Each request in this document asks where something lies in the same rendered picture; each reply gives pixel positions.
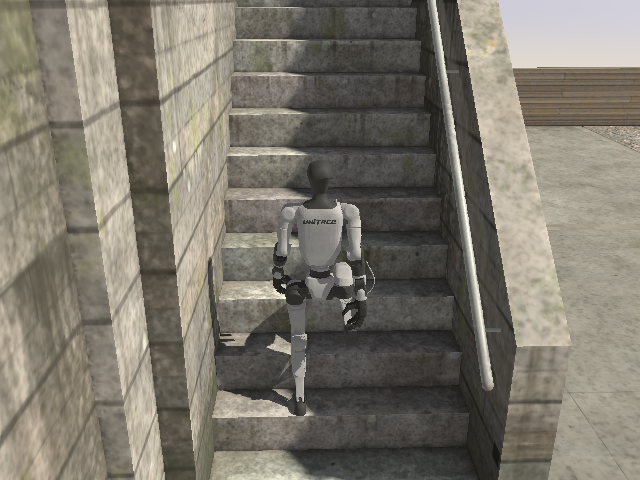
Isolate stairs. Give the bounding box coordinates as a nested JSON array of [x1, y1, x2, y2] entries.
[[209, 0, 478, 480]]

